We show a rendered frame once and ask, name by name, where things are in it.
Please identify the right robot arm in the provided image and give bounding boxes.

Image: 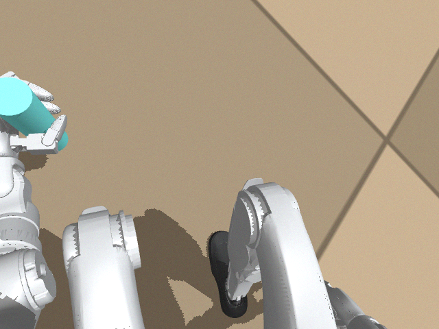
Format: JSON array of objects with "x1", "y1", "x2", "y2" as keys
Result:
[{"x1": 347, "y1": 315, "x2": 387, "y2": 329}]

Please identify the left robot hand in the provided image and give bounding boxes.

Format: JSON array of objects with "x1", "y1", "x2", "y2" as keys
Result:
[{"x1": 0, "y1": 71, "x2": 67, "y2": 159}]

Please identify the right robot hand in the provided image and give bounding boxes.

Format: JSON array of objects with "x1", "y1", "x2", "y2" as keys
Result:
[{"x1": 324, "y1": 280, "x2": 365, "y2": 329}]

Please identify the left robot arm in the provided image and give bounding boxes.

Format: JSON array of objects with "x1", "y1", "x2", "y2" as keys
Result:
[{"x1": 0, "y1": 156, "x2": 56, "y2": 329}]

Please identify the right robot foot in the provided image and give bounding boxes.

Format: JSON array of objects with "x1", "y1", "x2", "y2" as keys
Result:
[{"x1": 209, "y1": 231, "x2": 248, "y2": 318}]

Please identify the can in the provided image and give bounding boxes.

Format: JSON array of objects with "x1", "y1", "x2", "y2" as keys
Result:
[{"x1": 0, "y1": 77, "x2": 68, "y2": 151}]

